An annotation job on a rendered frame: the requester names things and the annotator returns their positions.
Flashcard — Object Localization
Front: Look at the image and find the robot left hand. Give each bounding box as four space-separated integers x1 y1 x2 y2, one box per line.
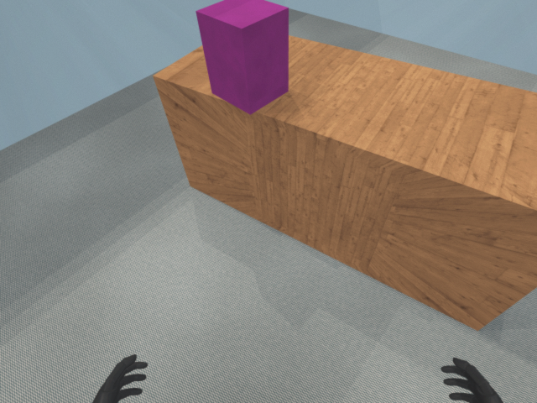
92 354 148 403

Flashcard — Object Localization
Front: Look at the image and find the carton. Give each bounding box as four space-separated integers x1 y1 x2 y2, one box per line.
196 0 289 115

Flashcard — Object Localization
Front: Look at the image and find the pedestal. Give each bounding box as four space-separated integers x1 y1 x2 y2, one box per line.
153 35 537 331

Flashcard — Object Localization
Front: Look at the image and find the robot right hand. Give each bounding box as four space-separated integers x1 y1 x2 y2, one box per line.
441 358 503 403

